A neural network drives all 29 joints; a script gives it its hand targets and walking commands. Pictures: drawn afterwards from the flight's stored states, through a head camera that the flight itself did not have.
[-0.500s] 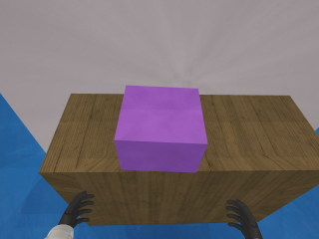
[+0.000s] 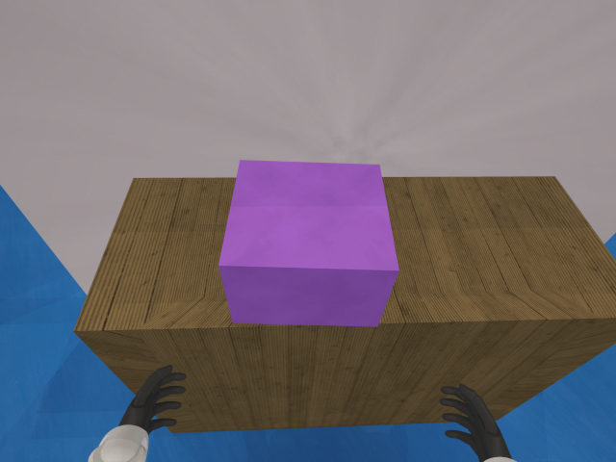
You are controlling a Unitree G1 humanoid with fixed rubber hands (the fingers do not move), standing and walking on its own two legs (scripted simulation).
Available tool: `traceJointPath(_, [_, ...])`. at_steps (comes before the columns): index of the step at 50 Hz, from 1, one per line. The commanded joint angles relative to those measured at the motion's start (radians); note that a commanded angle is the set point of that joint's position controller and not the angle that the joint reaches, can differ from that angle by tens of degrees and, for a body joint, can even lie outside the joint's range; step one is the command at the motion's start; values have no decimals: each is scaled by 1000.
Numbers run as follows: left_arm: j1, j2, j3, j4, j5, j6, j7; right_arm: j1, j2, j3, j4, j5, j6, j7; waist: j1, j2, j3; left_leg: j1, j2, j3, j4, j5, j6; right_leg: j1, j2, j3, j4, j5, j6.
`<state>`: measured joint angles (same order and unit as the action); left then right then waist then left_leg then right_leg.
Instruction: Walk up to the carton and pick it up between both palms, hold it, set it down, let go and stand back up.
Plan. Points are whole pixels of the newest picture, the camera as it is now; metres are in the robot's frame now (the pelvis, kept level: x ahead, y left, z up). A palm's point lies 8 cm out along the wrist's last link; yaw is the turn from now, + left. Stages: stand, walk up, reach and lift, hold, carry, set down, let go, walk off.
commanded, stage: let go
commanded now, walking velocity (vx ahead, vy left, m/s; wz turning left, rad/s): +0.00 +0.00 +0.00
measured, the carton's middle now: (307, 242) +0.45 +0.02 -0.02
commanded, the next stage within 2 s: stand in 0.04 s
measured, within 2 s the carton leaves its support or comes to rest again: neither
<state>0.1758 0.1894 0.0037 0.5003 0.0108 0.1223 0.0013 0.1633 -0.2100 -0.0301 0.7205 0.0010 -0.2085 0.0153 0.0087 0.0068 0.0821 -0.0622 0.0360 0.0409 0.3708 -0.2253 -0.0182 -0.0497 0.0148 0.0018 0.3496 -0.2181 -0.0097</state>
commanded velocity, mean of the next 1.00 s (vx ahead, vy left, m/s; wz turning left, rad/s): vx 0.00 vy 0.00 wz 0.00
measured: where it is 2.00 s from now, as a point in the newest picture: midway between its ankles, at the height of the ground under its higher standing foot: outside the picture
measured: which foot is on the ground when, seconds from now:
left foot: down 0.00-1.00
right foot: down 0.00-1.00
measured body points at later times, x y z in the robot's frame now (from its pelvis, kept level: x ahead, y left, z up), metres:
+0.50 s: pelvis -0.01 +0.00 -0.01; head +0.00 +0.01 +0.43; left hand +0.02 +0.28 -0.13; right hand +0.14 -0.23 -0.13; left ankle -0.01 +0.13 -0.75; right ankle -0.01 -0.11 -0.75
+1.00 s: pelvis -0.01 +0.00 -0.01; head -0.01 +0.01 +0.44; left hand -0.01 +0.28 -0.14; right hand +0.15 -0.23 -0.12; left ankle -0.01 +0.13 -0.75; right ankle -0.01 -0.11 -0.75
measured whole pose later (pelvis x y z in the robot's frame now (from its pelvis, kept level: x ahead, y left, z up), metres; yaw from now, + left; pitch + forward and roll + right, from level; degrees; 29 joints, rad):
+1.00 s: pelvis -0.01 +0.00 -0.01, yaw +14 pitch +1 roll -1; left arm 0.29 0.27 0.03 0.79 0.03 0.04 0.01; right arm 0.35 -0.24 -0.03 0.65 -0.04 0.01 0.00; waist 0.03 0.00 -0.02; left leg -0.35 -0.05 -0.18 0.59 -0.25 -0.02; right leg -0.22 -0.06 -0.22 0.53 -0.32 -0.01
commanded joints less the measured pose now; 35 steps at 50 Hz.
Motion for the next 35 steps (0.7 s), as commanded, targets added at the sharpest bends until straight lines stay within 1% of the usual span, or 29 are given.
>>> traceJointPath(1, [-53,74,25,-97,6,-15,4,-46,-86,-24,-79,0,-15,-2,-2,13,-47,44,-32,44,-22,229,-27,-72,8,-31,-64,112,-15])
traceJointPath(2, [-64,72,21,-95,7,-13,4,-51,-86,-24,-69,3,-11,0,-7,15,-48,40,-31,43,-24,222,-28,-67,11,-35,-61,95,-18])
traceJointPath(3, [-29,204,89,-42,76,-80,8,117,-138,-41,-21,-31,111,-12,-6,7,-12,-259,83,-119,22,427,5,-1,-89,-17,55,110,28])
traceJointPath(4, [65,190,95,-20,51,-104,2,82,-150,-40,-28,-38,162,-11,38,-16,-84,-204,87,-123,61,410,22,-18,-98,5,56,99,37])
traceJointPath(5, [49,179,91,-8,47,-118,-4,70,-134,-41,-55,-35,181,-3,22,-26,-122,-225,75,-113,85,397,18,-11,-101,1,81,137,30])
traceJointPath(6, [44,146,82,-5,34,-120,-3,76,-145,-45,-62,-26,187,2,18,8,-152,-238,53,-106,102,345,7,-23,-102,0,91,121,19])
traceJointPath(7, [15,126,76,3,35,-118,-4,74,-139,-46,-66,-27,189,8,19,6,-168,-286,34,-103,119,275,4,-3,-117,-4,93,91,11])
traceJointPath(8, [12,127,72,6,33,-111,-3,59,-118,-44,-76,-32,188,15,23,-26,-144,-288,23,-110,126,215,2,-60,-120,3,74,50,6])
traceJointPath(10, [17,157,75,17,34,-106,3,95,-123,-43,-81,-44,192,13,10,-58,-133,-298,15,-129,129,188,1,-106,-129,-2,69,8,-2])
traceJointPath(11, [29,159,77,27,29,-106,6,113,-118,-40,-87,-45,191,14,11,-70,-133,-300,6,-129,137,150,0,-135,-141,10,47,-69,-13])
traceJointPath(12, [28,152,76,36,29,-109,10,127,-128,-44,-78,-48,193,12,5,-40,-128,-314,-2,-139,144,129,2,-140,-142,17,31,-116,-15])
traceJointPath(13, [18,173,78,42,29,-114,11,146,-106,-44,-74,-49,192,13,-6,-12,-87,-308,5,-150,147,190,2,-168,-153,9,43,-101,-23])
traceJointPath(16, [54,166,77,81,22,-118,8,138,-128,-43,-78,-44,187,10,15,74,-146,-302,18,-197,123,274,19,-140,-106,-61,102,-68,1])
traceJointPath(17, [54,161,73,89,21,-121,10,169,-127,-39,-86,-42,187,11,7,49,-174,-289,13,-201,139,286,23,-123,-107,-64,119,-53,-1])
traceJointPath(18, [66,171,74,98,22,-121,11,180,-135,-42,-76,-40,187,6,5,73,-158,-314,19,-225,123,273,31,-126,-100,-70,125,-56,3])
traceJointPath(19, [90,169,73,109,17,-120,11,172,-148,-42,-81,-42,191,3,22,48,-172,-320,20,-234,119,250,34,-111,-102,-70,126,-82,3])
traceJointPath(20, [93,162,70,120,18,-120,9,179,-135,-38,-89,-39,193,-1,15,42,-141,-332,18,-246,117,217,38,-123,-106,-71,119,-86,-1])
traceJointPath(22, [91,183,72,133,19,-116,11,200,-134,-34,-94,-40,198,-6,-3,-17,-105,-348,3,-235,127,185,30,-161,-122,-59,86,-108,-12])
traceJointPath(23, [98,168,70,137,18,-115,11,188,-128,-33,-97,-40,194,-6,9,11,-149,-318,6,-233,141,174,35,-150,-129,-57,85,-107,-14])
traceJointPath(24, [97,181,73,139,18,-116,12,178,-134,-32,-98,-38,195,-5,1,32,-112,-365,-9,-235,130,157,31,-150,-125,-63,91,-105,-9])
traceJointPath(25, [110,177,71,148,17,-115,11,187,-121,-30,-101,-37,194,-7,12,33,-126,-361,-12,-234,132,138,33,-150,-131,-72,85,-131,-11])
traceJointPath(26, [101,177,73,149,19,-116,10,195,-119,-29,-92,-38,193,-7,1,59,-121,-348,-16,-232,144,156,32,-165,-131,-59,80,-129,-15])
traceJointPath(27, [124,187,75,158,18,-114,12,199,-114,-26,-94,-39,194,-5,14,13,-131,-337,-16,-229,160,171,32,-165,-141,-69,68,-136,-18])
traceJointPath(28, [128,190,75,167,17,-116,12,202,-110,-27,-96,-39,192,-12,4,42,-102,-343,-13,-242,150,184,31,-182,-133,-73,76,-132,-14])
traceJointPath(29, [107,184,76,167,18,-118,12,195,-118,-31,-105,-38,192,-14,-1,15,-89,-354,-10,-252,145,178,37,-183,-134,-76,79,-139,-23])
traceJointPath(30, [127,173,71,169,19,-120,11,203,-130,-34,-102,-38,195,-15,12,34,-127,-331,-12,-246,170,184,35,-156,-145,-67,72,-124,-23])
traceJointPath(31, [119,173,71,171,15,-119,12,196,-129,-33,-103,-37,195,-14,1,24,-109,-353,-19,-248,160,188,37,-168,-139,-75,81,-110,-22])
traceJointPath(32, [128,183,69,182,21,-113,13,210,-126,-31,-109,-46,195,-16,13,-55,-130,-347,-29,-221,180,208,29,-132,-156,-78,68,-100,-43])
traceJointPath(35, [129,189,68,200,24,-100,15,202,-115,-28,-119,-44,200,-16,12,-29,-106,-329,-42,-181,202,202,20,-162,-186,-87,52,-114,-60])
